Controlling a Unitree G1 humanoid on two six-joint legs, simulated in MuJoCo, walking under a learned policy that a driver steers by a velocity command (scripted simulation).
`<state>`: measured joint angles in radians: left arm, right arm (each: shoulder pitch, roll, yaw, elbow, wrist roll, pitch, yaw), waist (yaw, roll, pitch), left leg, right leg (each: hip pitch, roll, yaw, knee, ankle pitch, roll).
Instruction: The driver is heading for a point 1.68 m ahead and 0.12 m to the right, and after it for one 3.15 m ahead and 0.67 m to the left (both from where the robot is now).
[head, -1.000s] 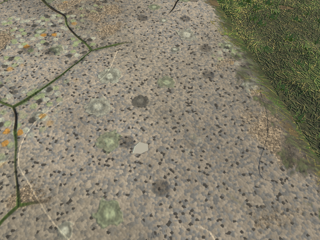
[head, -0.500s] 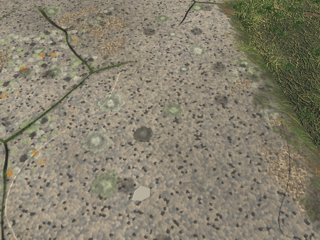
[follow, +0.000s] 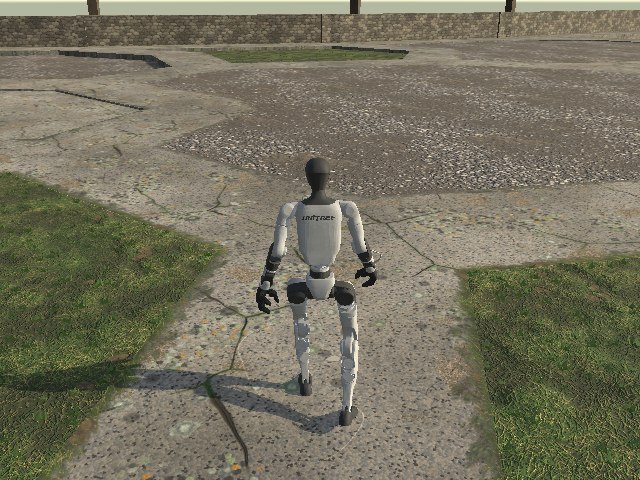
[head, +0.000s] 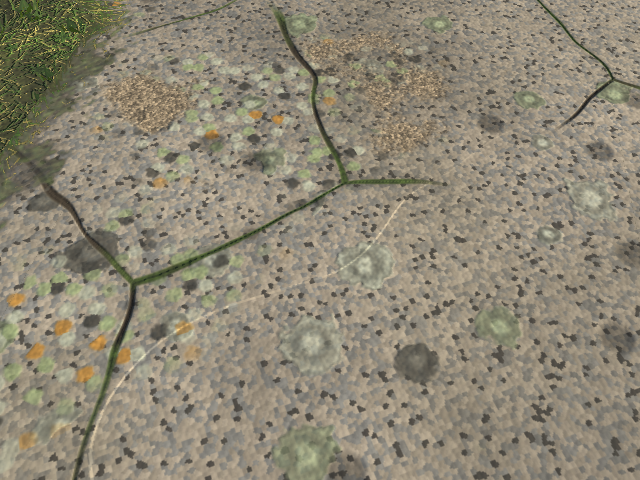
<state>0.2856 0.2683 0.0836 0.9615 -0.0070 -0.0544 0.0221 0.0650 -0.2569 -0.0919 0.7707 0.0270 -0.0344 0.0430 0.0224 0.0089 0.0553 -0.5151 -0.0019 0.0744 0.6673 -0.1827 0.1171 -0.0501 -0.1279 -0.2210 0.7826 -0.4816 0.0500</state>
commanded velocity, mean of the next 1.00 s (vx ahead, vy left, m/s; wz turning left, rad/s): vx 0.15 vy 0.00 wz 0.18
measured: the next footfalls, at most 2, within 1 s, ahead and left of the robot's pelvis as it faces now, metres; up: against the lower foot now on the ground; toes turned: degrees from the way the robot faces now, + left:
right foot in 0.42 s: +0.39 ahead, -0.09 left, +0.00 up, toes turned +8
left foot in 0.70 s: +0.25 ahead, +0.15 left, +0.00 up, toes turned +8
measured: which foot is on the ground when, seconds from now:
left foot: down 0.00-0.44, up 0.46-0.68, down 0.70-1.00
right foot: up 0.00-0.40, down 0.42-1.00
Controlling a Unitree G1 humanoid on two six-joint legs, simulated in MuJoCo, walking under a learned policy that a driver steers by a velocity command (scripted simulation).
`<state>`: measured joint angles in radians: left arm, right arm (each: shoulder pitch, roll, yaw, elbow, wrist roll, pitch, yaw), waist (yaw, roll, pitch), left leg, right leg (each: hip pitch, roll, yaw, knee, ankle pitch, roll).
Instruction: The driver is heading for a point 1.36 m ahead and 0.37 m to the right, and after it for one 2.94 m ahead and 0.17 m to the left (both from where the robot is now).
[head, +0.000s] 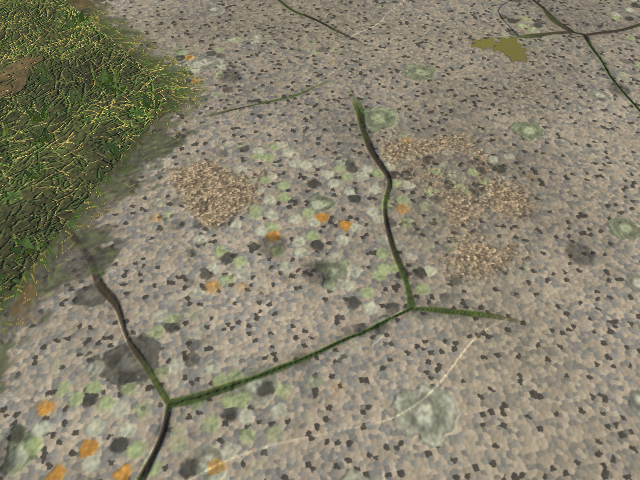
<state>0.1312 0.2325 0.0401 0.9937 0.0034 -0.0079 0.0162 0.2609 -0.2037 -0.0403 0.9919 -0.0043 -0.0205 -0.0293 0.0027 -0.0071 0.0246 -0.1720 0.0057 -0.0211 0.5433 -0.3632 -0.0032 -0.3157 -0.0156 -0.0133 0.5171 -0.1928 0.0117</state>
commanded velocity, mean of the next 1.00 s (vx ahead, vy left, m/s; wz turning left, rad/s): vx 0.35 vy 0.00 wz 0.00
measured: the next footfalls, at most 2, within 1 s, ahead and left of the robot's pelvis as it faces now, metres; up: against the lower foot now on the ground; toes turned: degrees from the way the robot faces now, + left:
left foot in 0.82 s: +0.47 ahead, +0.12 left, +0.00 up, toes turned +2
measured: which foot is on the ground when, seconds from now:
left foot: down 0.00-0.34, up 0.36-0.80, down 0.82-1.00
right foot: down 0.00-0.84, up 0.86-1.00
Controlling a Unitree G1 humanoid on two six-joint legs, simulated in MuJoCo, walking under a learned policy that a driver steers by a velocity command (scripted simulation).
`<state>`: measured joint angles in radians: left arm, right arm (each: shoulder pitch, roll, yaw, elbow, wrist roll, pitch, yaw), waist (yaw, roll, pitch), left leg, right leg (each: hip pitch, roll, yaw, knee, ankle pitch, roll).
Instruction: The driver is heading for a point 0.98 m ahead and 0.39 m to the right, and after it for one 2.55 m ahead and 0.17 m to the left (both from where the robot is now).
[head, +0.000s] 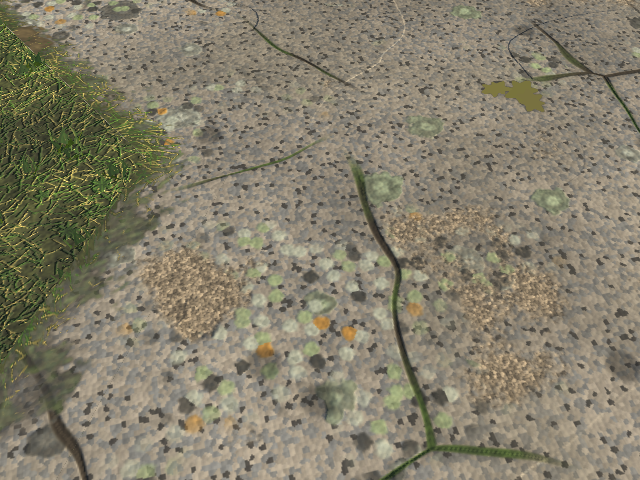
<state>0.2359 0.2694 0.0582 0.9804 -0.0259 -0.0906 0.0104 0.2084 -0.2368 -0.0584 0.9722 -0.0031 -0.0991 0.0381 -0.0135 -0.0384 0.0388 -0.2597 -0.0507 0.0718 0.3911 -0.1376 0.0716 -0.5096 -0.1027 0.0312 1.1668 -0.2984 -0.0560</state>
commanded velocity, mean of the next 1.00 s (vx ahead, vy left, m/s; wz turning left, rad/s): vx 0.48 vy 0.00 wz -0.45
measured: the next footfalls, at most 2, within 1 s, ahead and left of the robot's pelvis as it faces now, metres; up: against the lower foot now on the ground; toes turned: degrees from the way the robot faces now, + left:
right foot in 0.38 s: +0.39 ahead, -0.16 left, +0.00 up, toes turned -12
left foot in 0.86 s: +0.73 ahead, -0.05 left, +0.00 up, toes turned -28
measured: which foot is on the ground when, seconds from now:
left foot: down 0.00-0.40, up 0.42-0.84, down 0.86-1.00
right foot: up 0.00-0.36, down 0.38-0.86, up 0.88-1.00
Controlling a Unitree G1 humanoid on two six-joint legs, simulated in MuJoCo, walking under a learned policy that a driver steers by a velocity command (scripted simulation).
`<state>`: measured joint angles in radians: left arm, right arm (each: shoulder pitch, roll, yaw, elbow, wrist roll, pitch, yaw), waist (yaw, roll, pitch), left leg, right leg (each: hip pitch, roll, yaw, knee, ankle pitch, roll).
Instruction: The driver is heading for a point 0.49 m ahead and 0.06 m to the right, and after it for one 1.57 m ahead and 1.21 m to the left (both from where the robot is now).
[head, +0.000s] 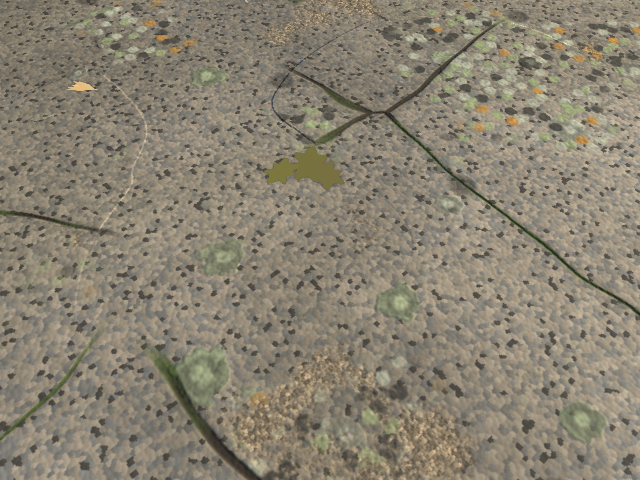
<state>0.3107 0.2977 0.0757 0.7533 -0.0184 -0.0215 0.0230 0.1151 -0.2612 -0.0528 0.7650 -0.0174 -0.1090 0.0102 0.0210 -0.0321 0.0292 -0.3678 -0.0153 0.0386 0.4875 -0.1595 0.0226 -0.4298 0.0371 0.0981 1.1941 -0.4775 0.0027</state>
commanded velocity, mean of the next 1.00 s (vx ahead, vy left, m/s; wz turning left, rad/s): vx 0.19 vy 0.00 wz -0.37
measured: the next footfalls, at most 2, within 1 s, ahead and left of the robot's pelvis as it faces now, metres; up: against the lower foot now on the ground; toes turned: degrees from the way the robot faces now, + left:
right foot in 0.34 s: +0.20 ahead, -0.15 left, +0.00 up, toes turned -15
left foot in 0.76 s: +0.23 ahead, +0.08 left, +0.00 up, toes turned -19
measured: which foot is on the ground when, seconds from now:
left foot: down 0.00-0.34, up 0.36-0.74, down 0.76-1.00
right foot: up 0.00-0.32, down 0.34-0.76, up 0.78-1.00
